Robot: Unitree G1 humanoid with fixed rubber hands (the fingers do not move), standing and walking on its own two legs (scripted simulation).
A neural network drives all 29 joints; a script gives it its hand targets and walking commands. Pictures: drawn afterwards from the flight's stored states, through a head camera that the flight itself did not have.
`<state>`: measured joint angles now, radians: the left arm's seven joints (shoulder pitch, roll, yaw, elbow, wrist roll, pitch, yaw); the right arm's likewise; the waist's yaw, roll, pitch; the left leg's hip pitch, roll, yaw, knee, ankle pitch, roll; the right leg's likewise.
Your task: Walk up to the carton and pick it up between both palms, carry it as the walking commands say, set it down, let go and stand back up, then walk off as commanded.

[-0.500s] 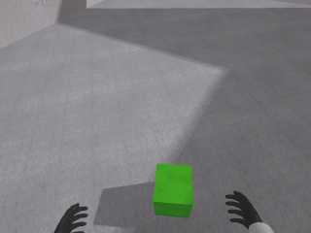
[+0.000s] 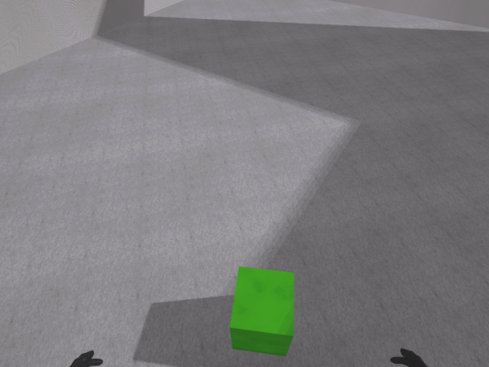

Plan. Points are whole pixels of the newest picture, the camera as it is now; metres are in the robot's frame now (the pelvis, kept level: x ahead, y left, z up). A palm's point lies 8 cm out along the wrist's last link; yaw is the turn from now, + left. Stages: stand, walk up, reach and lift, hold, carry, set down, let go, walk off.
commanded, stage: stand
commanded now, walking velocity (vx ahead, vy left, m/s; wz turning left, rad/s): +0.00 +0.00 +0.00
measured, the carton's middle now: (262, 311) +0.45 -0.05 -0.65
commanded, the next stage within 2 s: walk off in 1.32 s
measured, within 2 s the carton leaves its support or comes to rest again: neither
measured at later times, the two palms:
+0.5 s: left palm out of the picture +0.08 +0.31 -0.09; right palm out of the picture +0.09 -0.29 -0.10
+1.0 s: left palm out of the picture +0.05 +0.33 -0.10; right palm out of the picture +0.06 -0.29 -0.10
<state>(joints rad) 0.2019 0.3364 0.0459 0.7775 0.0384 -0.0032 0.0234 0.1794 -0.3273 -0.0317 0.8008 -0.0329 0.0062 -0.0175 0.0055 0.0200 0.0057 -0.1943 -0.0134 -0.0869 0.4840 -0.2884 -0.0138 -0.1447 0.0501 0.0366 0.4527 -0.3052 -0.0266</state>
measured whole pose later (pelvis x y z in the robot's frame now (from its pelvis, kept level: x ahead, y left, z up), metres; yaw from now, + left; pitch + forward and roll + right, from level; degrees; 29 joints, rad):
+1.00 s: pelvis -0.03 +0.01 +0.01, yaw +0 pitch -2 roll +0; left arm 0.17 0.39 0.01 1.01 0.02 -0.01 0.01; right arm 0.14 -0.39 0.00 1.02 -0.01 -0.01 -0.01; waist 0.00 0.01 0.05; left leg -0.14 -0.03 -0.08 0.37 -0.19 0.01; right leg -0.09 0.02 0.05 0.35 -0.22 -0.01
